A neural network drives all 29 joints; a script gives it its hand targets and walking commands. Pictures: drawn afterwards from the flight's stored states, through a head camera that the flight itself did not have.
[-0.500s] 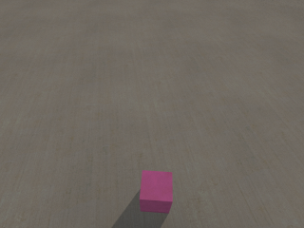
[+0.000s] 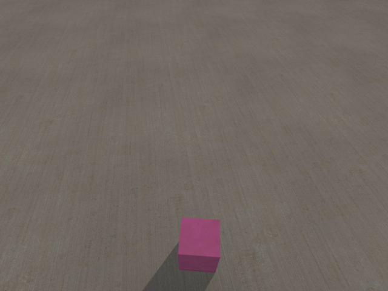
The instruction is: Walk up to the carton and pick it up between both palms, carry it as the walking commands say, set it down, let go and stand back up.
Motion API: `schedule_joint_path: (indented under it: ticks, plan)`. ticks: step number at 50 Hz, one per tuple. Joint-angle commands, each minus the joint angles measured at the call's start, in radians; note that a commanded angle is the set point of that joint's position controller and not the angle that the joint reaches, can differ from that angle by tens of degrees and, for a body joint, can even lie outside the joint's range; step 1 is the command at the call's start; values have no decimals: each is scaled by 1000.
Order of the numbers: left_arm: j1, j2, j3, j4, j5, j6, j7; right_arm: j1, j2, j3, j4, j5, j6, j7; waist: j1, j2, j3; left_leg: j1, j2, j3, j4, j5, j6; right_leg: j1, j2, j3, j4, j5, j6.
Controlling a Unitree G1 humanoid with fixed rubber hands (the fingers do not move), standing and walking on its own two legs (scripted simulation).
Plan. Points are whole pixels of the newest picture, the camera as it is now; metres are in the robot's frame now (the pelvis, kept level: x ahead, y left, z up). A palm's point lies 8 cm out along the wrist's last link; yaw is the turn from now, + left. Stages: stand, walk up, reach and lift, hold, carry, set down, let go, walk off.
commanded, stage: reach and lift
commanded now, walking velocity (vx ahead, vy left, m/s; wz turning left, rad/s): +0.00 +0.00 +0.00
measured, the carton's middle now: (198, 245) +0.45 -0.03 -0.64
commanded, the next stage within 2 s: none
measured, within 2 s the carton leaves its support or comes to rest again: neither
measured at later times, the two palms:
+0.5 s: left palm (75, 268) +0.21 +0.27 -0.10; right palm (321, 269) +0.21 -0.28 -0.10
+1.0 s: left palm (121, 229) +0.32 +0.20 -0.15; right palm (291, 235) +0.31 -0.26 -0.15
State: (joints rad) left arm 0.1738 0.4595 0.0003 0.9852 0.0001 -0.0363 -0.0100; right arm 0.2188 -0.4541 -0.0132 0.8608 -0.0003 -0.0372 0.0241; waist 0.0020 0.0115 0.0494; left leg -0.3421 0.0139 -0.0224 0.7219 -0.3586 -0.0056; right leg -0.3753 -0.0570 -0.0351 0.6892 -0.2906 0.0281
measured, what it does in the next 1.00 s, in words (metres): stands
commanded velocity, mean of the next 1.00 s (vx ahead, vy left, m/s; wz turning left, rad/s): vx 0.00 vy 0.00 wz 0.00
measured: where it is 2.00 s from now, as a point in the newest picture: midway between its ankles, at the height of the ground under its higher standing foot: outside the picture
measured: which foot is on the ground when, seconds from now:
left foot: down 0.00-1.00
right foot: down 0.00-1.00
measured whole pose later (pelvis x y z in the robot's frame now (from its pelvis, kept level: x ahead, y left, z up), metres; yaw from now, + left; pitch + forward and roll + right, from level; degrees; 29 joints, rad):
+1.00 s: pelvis -0.03 -0.02 -0.04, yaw +0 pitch +23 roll +1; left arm -0.54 0.25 0.11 0.79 0.04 0.09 0.02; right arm -0.49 -0.24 -0.18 0.69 0.00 0.09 -0.03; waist -0.02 0.02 0.09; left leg -0.98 0.01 -0.03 0.90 -0.32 -0.04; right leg -1.03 -0.02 0.02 0.89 -0.27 0.02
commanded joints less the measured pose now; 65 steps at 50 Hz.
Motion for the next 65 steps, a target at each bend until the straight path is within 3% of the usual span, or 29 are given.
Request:
schedule_joint_path:
  ticks: [1,2,5,7,8,13,17,20,23,25,26,27,31,34,38,40,43,47,49,50,52,55,65]
  plan:
    - [-329,23,145,-386,2,40,-12,-231,-33,-185,-342,-63,58,12,-24,43,120,-256,-55,48,-208,-166,-22,75,150,-22,-74,-76,-9]
    - [-280,45,151,-509,36,68,-26,-202,-19,-197,-344,-69,95,20,-63,101,144,-303,-27,68,-280,-306,-16,164,180,-77,-58,-119,19]
    - [-137,72,181,-478,90,122,-41,-147,-60,-229,-345,-80,139,37,-34,92,173,-302,7,59,-345,-353,16,277,176,-90,-44,-94,45]
    - [-45,58,211,-418,130,146,-37,-104,-51,-230,-350,-88,154,29,-19,80,130,-261,0,53,-327,-267,17,290,154,-66,-67,-52,55]
    - [-31,45,226,-400,140,150,-39,-112,-41,-223,-377,-88,153,25,-6,36,109,-232,-8,55,-306,-224,13,272,146,-55,-83,-58,59]
    - [-132,12,220,-415,101,143,-50,-227,17,-174,-441,-52,140,20,24,-55,53,-153,-33,58,-174,-80,1,140,112,-5,-86,-69,51]
    - [-220,0,203,-448,76,120,-37,-262,52,-165,-402,-35,124,9,10,-39,-43,-137,-47,51,-44,75,-12,27,99,13,-12,51,42]
    - [-221,-35,180,-452,70,110,-24,-245,63,-169,-349,-43,111,-1,-25,-27,-111,-136,-52,36,8,229,-22,-2,103,11,40,202,36]
    - [-208,-62,167,-428,66,97,-6,-244,71,-180,-300,-53,97,-11,-39,-8,-177,-160,-62,27,49,393,-33,-30,108,11,89,367,29]
    - [-230,-77,166,-417,57,83,8,-287,73,-186,-282,-43,79,-17,-34,8,-258,-178,-66,21,85,477,-42,-60,105,20,125,448,25]
    - [-231,-82,166,-414,48,76,13,-297,63,-196,-282,-47,71,-21,-42,-15,-317,-194,-69,17,100,522,-45,-64,107,24,146,501,23]
    - [-239,-86,166,-405,49,70,18,-304,73,-192,-269,-42,65,-24,-37,7,-342,-207,-74,18,112,549,-48,-81,105,27,157,528,20]
    - [-296,-102,165,-381,14,45,39,-377,70,-208,-240,-26,34,-36,-45,-4,-475,-264,-74,16,148,641,-57,-154,109,30,194,621,10]
    - [-404,-119,161,-403,-12,31,49,-464,73,-215,-257,-2,18,-40,-55,-15,-555,-327,-72,13,159,585,-55,-191,110,29,212,603,5]
    - [-526,-140,162,-386,-23,54,51,-579,95,-202,-245,25,37,-43,-36,-13,-556,-415,-75,27,162,422,-45,-287,106,26,206,434,0]
    - [-616,-132,167,-373,-33,69,49,-651,98,-205,-249,30,54,-50,-45,-41,-551,-472,-76,36,157,309,-36,-304,104,23,200,333,4]
    - [-720,-104,198,-345,-31,87,46,-754,114,-194,-243,43,81,-60,-27,-54,-559,-537,-81,55,152,186,-22,-316,97,21,194,209,9]
    - [-875,-80,223,-295,-42,110,33,-900,136,-195,-234,40,113,-79,-34,-95,-575,-632,-82,68,160,88,-10,-317,96,18,196,124,15]
    - [-956,-74,225,-266,-35,119,28,-970,148,-206,-199,33,127,-88,-43,-85,-563,-657,-81,71,166,51,-11,-353,100,8,201,74,17]
    - [-985,-65,240,-254,-27,120,26,-1010,156,-208,-198,28,130,-93,-29,-86,-574,-687,-83,80,177,47,-12,-363,101,9,205,69,20]
    - [-1034,-88,233,-218,-35,121,23,-1049,164,-219,-170,16,131,-101,-50,-85,-590,-702,-85,77,182,50,-14,-381,109,3,214,77,19]
    - [-1137,-86,245,-190,-29,116,26,-1144,169,-240,-148,3,126,-116,-54,-67,-641,-731,-91,82,201,46,-23,-408,113,0,231,80,20]
    - [-1359,-121,256,-195,-42,64,54,-1346,214,-261,-165,13,67,-131,-54,-61,-902,-789,-110,77,245,255,-34,-382,121,18,291,370,19]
